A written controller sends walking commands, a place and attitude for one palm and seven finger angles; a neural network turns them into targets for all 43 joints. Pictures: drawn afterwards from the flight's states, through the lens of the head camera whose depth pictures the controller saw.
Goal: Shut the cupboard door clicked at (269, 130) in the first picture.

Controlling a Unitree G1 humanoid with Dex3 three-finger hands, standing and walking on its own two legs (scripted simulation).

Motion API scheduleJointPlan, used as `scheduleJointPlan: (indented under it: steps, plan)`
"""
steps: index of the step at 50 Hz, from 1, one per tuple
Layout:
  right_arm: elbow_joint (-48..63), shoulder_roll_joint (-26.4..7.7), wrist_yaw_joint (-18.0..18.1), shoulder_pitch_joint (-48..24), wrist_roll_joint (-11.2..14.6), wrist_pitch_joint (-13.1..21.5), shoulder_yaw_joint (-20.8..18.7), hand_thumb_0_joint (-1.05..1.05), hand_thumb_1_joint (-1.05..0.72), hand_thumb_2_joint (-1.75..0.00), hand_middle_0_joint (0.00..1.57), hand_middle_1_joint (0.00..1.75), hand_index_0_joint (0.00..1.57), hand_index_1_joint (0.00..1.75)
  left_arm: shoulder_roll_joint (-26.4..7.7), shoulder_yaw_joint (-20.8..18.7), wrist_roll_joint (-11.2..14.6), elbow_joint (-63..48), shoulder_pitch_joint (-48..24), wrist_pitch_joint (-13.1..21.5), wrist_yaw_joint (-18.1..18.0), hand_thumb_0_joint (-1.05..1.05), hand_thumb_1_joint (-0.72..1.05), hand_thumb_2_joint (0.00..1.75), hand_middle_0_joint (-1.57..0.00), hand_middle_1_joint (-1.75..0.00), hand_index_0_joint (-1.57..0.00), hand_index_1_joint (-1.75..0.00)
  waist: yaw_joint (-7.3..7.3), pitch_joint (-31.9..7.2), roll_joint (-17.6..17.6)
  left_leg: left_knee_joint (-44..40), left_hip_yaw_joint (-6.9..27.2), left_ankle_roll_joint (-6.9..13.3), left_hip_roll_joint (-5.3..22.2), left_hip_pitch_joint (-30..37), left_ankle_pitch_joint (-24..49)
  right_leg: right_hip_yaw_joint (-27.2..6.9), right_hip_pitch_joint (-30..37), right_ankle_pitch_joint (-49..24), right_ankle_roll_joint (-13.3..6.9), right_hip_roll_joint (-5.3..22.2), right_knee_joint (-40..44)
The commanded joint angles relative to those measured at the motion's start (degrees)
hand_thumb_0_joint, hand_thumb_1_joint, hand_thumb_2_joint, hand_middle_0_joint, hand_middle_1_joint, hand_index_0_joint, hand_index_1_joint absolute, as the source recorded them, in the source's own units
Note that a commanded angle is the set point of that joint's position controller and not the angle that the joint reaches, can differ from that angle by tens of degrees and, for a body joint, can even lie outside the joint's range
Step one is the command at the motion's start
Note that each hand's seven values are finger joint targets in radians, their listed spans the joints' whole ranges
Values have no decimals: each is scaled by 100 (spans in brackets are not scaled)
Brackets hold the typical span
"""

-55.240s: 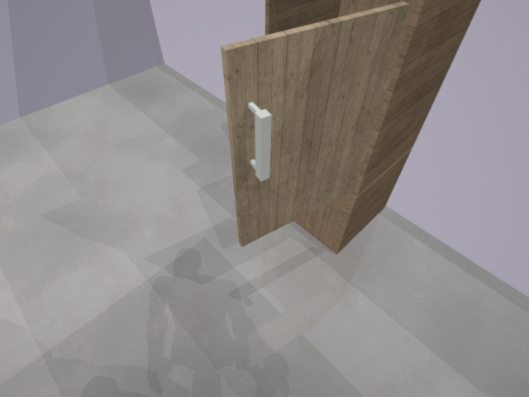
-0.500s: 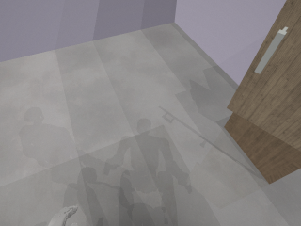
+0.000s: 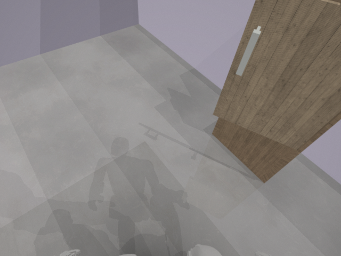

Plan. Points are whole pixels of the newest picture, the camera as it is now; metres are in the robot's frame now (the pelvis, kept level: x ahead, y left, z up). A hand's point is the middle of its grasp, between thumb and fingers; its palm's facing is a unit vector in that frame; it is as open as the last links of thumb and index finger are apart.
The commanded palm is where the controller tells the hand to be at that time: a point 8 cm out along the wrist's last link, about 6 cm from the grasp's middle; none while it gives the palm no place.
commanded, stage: turn to face it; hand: left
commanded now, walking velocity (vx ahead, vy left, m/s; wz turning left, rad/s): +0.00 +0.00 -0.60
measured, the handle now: (248, 51) +0.76 -0.21 +0.06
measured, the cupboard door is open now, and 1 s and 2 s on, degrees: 24 24 24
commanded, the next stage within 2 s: take the last steps up to it in 0.58 s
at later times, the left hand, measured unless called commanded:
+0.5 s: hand (111, 251) +0.14 +0.16 -0.17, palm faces -0.22 -0.95 -0.21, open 7.4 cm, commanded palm none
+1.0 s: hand (125, 246) +0.16 +0.12 -0.16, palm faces -0.32 -0.92 -0.20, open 7.4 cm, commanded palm none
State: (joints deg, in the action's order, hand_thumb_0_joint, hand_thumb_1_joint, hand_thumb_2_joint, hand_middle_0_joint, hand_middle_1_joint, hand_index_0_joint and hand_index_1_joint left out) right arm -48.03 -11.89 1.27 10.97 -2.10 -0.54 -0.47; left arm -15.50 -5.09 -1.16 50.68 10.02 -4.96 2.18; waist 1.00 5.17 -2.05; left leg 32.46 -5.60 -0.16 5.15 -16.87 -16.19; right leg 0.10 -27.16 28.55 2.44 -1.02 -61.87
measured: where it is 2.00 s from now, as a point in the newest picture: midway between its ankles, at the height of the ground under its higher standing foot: (199, 240)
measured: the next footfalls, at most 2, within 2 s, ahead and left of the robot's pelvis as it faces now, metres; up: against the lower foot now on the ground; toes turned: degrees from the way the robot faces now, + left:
right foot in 0.20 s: +0.02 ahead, -0.14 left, +0.00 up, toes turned -11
left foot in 0.52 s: +0.10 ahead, +0.09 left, +0.00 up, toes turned -11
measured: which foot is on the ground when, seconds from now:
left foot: down 0.00-0.18, up 0.20-0.50, down 0.52-0.88, up 0.90-1.00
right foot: up 0.00-0.18, down 0.20-0.54, up 0.56-0.86, down 0.88-1.00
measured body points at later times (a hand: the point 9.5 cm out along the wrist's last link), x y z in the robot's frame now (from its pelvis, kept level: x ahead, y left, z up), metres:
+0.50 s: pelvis +0.02 -0.01 +0.00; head +0.06 -0.01 +0.45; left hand +0.15 +0.21 -0.15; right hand +0.03 -0.29 -0.13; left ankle +0.05 +0.10 -0.72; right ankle -0.01 -0.14 -0.73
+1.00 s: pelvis +0.05 -0.04 +0.00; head +0.06 -0.05 +0.45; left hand +0.17 +0.17 -0.15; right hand -0.04 -0.28 -0.15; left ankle +0.08 +0.07 -0.68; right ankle -0.04 -0.12 -0.73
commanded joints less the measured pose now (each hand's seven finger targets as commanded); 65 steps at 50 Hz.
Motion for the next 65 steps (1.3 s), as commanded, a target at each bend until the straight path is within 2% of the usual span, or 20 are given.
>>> scheduleJointPlan:
  steps: [1, 7, 8, 9, 10, 14, 24, 27, 34, 38, 41, 42, 44, 46, 50, 56, 57, 59, 60, 65]
  plan:
    - [205, -1273, 118, 294, 5, 66, -402, 0, -90, -90, 20, 30, 20, 30, -230, -60, 11, -613, -267, 148, 47, 0, 90, 90, -20, -30, -20, -30, -251, -843, 1400, -1015, 536, 760, 1448, 1047, 2531, 247, -12, -81, 40, 221, 652]
    - [119, -1425, 24, 147, 56, -22, -506, 0, -90, -90, 20, 30, 20, 30, -299, -59, -1, -483, 146, 249, 27, 0, 90, 90, -20, -30, -20, -30, -30, -841, 1281, -170, 0, 341, 1358, 371, 1778, 654, 1530, -1366, -170, -3, 3031]
    - [146, -1287, -14, 145, 100, -31, -495, 0, -90, -90, 20, 30, 20, 30, -600, -102, -32, -399, 456, 302, -13, 0, 90, 90, -20, -30, -20, -30, 108, -906, 686, 510, -157, 48, 1094, -224, 1160, 173, 2313, -1937, -337, 328, 3757]
    - [362, -815, -40, -5, 146, -37, -391, 0, -90, -90, 20, 30, 20, 30, -1222, -216, -83, -324, 750, 382, -92, 0, 90, 90, -20, -30, -20, -30, 291, -936, -1236, 1768, -663, -358, 234, -1530, -1237, -1857, 3027, -3284, -882, 1819, 4355]
    - [533, -834, -13, -372, 137, -105, -342, 0, -90, -90, 20, 30, 20, 30, -1488, -212, -3, -251, 1003, 377, -159, 0, 90, 90, -20, -30, -20, -30, 491, -818, -1310, 2859, 66, -388, -35, -1813, -2150, -2429, 2433, -4096, -1447, 2447, 4373]
    - [142, -836, 7, -62, 125, -98, -340, 0, -90, -90, 20, 30, 20, 30, -862, -96, -25, -468, -40, 366, -298, 0, 90, 90, -20, -30, -20, -30, -100, -831, -857, 3316, 562, -439, 136, -1726, -909, -1389, 2008, -3573, -1357, 1571, 4100]
    - [-151, -574, 34, 579, 158, -7, -256, 0, -90, -90, 20, 30, 20, 30, -807, -95, 1, -257, -69, 330, -282, 0, 90, 90, -20, -30, -20, -30, -293, -880, -535, -358, 231, -317, -343, 341, 308, -1457, 1299, -3231, -970, 1120, 3590]
    - [-90, -1521, 98, 788, 22, 53, -388, 0, -90, -90, 20, 30, 20, 30, -228, 26, 59, -432, 131, 275, -208, 0, 90, 90, -20, -30, -20, -30, -312, -773, 1682, -1618, 2573, 947, 1986, 846, 1280, -163, -30, 423, -197, -124, 1374]
    - [-256, -1000, 164, 424, 3, 79, -283, 0, -90, -90, 20, 30, 20, 30, -52, 36, 12, -146, -88, 182, -127, 0, 90, 90, -20, -30, -20, -30, -181, -679, 1236, -1227, 953, 876, 1195, 819, 2757, -1, 284, -71, -61, 158, 864]
    - [-486, -1137, 100, 721, -19, 35, -386, 0, -90, -90, 20, 30, 20, 30, 25, 89, -27, -102, -171, 239, -49, 0, 90, 90, -20, -30, -20, -30, -379, -709, 1190, -1465, 1165, 822, 1362, 844, 436, 360, 681, -95, -181, 34, 1890]
    - [-565, -1208, 66, 565, 14, 37, -434, 0, -90, -90, 20, 30, 20, 30, -33, 37, -44, 105, 277, 309, 20, 0, 90, 90, -20, -30, -20, -30, -118, -578, 904, -1178, 917, 540, 1165, 146, -909, 549, 1773, -943, -282, -89, 3483]
    - [-564, -1076, 45, 486, 46, 55, -422, 0, -90, -90, 20, 30, 20, 30, -208, -24, -58, 230, 607, 366, 4, 0, 90, 90, -20, -30, -20, -30, 47, -573, 468, -612, 557, 326, 859, -354, -1104, 235, 2437, -923, -396, 118, 4145]
    - [-143, -538, -40, -214, 85, 94, -266, 0, -90, -90, 20, 30, 20, 30, -1039, -159, -58, 440, 1280, 455, -127, 0, 90, 90, -20, -30, -20, -30, 508, -233, -1348, 1909, -203, -166, -228, -2379, -2173, -2571, 3101, 236, -1495, 2150, 5364]
    - [-169, -661, -43, -403, 64, 110, -317, 0, -90, -90, 20, 30, 20, 30, -721, -104, -32, 476, 1077, 563, -226, 0, 90, 90, -20, -30, -20, -30, 297, 117, -1144, 2861, 454, -142, -7, -2810, -1426, -2598, 2735, -145, -1811, 2006, 5309]
    - [-395, -417, -172, 94, 44, 121, -299, 0, -90, -90, 20, 30, 20, 30, -451, 19, -48, 457, 526, 702, -239, 0, 90, 90, -20, -30, -20, -30, -208, -4, -485, 2182, 232, -230, 111, -1722, -622, -1002, 1966, -1489, -1506, 1506, 5028]
    - [-616, -380, -156, 747, 35, 270, -274, 0, -90, -90, 20, 30, 20, 30, -477, 0, 14, 774, 617, 694, -182, 0, 90, 90, -20, -30, -20, -30, -465, -145, -276, -37, -313, -175, -252, 310, 401, -533, 1383, -1444, -1123, 1089, 4273]
    - [-790, -579, -122, 1238, 11, 328, -315, 0, -90, -90, 20, 30, 20, 30, -342, 27, 37, 774, 637, 680, -171, 0, 90, 90, -20, -30, -20, -30, -636, -375, 186, -422, -68, -122, -183, 1163, 375, -367, 1020, -1591, -976, 839, 3423]
    - [-1043, -1567, 26, 2442, -106, 359, -497, 0, -90, -90, 20, 30, 20, 30, 108, 147, 59, 519, 781, 664, -115, 0, 90, 90, -20, -30, -20, -30, -933, -981, 2164, -1793, 3367, 857, 2171, 2483, -471, 300, -671, 476, -501, -175, 376]
    - [-1059, -1525, 69, 2289, -76, 311, -478, 0, -90, -90, 20, 30, 20, 30, -42, 121, -24, 435, 447, 624, -129, 0, 90, 90, -20, -30, -20, -30, -875, -813, 1692, -2052, 3488, 991, 2308, 2003, -993, -181, -963, 371, -557, 71, -527]
    - [-873, -753, 90, 1216, -22, 420, -272, 0, -90, -90, 20, 30, 20, 30, 199, 95, -46, 569, 303, 532, -15, 0, 90, 90, -20, -30, -20, -30, -279, -192, 862, -2129, 1305, 758, 1525, 726, 450, -90, -523, -898, -336, 640, 177]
